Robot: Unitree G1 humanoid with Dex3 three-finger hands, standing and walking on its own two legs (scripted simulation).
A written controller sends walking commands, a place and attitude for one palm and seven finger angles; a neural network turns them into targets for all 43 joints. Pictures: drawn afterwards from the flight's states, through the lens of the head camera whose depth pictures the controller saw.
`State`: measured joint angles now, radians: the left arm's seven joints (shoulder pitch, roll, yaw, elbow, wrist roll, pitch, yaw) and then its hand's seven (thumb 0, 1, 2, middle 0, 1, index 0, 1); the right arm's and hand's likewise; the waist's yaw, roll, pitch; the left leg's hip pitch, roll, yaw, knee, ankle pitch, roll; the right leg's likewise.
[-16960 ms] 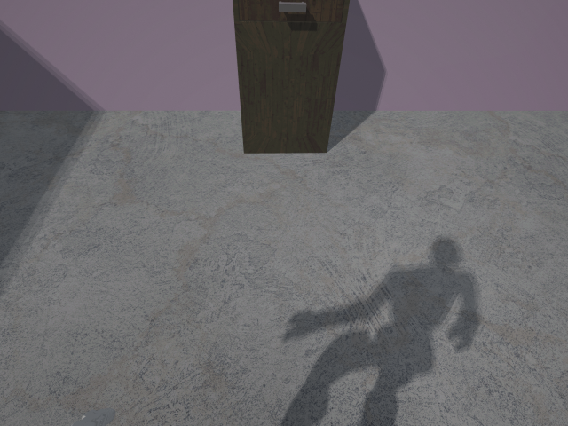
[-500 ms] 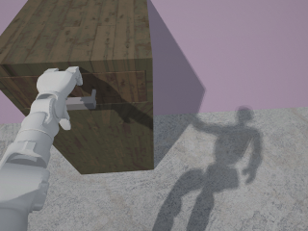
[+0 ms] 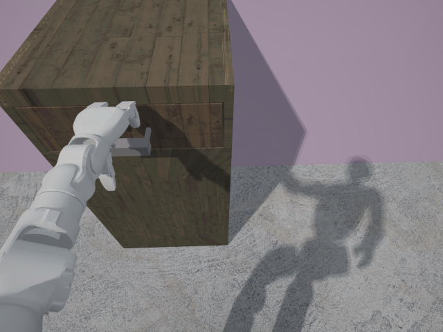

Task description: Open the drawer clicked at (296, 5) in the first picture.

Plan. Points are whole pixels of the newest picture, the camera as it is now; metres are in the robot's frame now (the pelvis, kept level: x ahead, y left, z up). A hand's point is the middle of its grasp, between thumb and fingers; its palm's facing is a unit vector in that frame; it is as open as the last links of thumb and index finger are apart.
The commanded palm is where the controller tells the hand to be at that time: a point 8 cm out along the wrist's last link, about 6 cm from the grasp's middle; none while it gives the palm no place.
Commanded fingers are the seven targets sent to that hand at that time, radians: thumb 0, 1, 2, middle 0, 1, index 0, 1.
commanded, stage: move the hooked fingers above the handle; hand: left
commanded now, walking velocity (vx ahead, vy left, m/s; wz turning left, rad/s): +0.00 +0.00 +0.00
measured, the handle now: (125, 139) +0.51 +0.22 +0.02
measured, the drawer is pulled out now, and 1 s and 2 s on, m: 0.00 0.00 0.00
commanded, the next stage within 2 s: lower the fingers behind the handle in 1.00 s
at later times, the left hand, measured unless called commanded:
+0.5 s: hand (95, 136) +0.46 +0.25 +0.09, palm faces -0.07 +0.01 -1.00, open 13.6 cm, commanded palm +0.43 +0.24 +0.14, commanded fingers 0.00 -0.50 0.30 -0.30 -1.20 -0.30 -1.20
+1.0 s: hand (103, 136) +0.46 +0.23 +0.09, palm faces -0.08 +0.01 -1.00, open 13.6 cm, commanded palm +0.44 +0.23 +0.14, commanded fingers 0.00 -0.50 0.30 -0.30 -1.20 -0.30 -1.20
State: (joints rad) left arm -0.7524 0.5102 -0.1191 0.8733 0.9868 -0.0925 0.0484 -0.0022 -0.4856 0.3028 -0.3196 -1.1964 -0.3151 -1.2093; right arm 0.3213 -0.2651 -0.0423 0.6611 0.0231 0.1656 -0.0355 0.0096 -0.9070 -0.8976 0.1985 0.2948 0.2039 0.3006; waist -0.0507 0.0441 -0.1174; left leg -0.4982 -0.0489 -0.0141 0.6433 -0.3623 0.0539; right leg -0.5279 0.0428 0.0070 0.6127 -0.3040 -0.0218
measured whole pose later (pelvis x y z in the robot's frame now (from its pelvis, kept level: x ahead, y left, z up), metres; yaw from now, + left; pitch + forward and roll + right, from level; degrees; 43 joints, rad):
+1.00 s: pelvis -0.01 -0.01 +0.00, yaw -1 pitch +13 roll +0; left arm -0.81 0.52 -0.08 0.98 1.02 0.02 0.12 0.00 -0.49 0.30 -0.32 -1.20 -0.34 -1.24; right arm 0.30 -0.26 -0.02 0.67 0.04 0.16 -0.03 0.01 -0.91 -0.90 0.20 0.29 0.20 0.30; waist -0.06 0.06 -0.12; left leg -0.50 -0.04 0.00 0.63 -0.35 0.05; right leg -0.55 0.05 0.02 0.62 -0.29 -0.03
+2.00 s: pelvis -0.01 +0.00 -0.01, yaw -1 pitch +17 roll -1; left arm -0.79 0.50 -0.05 1.04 1.07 -0.04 0.29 0.00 -0.49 0.30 -0.32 -1.24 -0.32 -1.21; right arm 0.34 -0.25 -0.05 0.69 0.01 0.13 -0.01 0.01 -0.91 -0.90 0.20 0.29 0.20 0.30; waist -0.08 0.04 -0.15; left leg -0.67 -0.04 0.00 0.77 -0.40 0.05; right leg -0.69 0.05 0.01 0.72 -0.33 -0.02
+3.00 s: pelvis -0.03 +0.00 -0.03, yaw -1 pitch +19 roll -2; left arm -0.86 0.55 -0.08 1.03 1.05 -0.05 0.22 0.00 -0.49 0.30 -0.24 -1.27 -0.32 -1.21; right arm 0.39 -0.26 -0.04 0.67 0.02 0.12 -0.03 0.01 -0.91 -0.90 0.20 0.29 0.20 0.30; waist -0.09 0.04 -0.14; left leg -0.76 -0.04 -0.01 0.84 -0.41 0.05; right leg -0.78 0.05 0.00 0.79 -0.33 -0.02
